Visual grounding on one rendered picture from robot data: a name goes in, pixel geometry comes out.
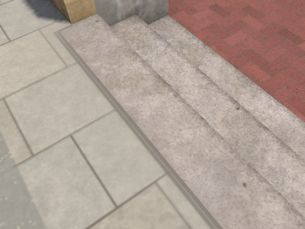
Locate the stairs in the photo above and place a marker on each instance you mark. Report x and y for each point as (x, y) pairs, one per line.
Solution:
(268, 135)

